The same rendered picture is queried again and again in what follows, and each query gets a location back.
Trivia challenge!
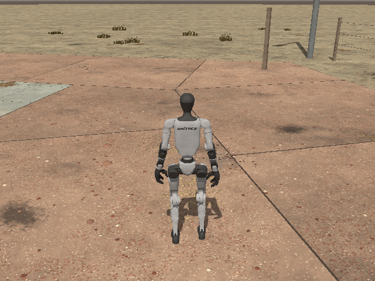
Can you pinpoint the left robot forearm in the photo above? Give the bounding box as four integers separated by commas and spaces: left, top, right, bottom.
156, 142, 167, 170

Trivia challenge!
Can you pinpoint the right robot foot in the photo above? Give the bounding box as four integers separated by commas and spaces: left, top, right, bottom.
197, 225, 206, 240

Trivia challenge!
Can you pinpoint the left robot hand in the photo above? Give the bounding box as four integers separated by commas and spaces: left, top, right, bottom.
155, 168, 168, 184

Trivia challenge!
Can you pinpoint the right robot forearm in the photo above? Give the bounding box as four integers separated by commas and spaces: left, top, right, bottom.
207, 143, 219, 172

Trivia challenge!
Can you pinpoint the right robot shin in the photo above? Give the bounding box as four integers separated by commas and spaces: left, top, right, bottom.
197, 193, 206, 232

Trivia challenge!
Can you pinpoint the right robot upper arm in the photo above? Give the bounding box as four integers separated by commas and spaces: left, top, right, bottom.
199, 118, 214, 151

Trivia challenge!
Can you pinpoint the left robot upper arm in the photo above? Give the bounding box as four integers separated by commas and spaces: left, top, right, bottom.
161, 118, 175, 150

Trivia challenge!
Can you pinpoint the right robot hand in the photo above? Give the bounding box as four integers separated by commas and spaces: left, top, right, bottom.
206, 171, 220, 187

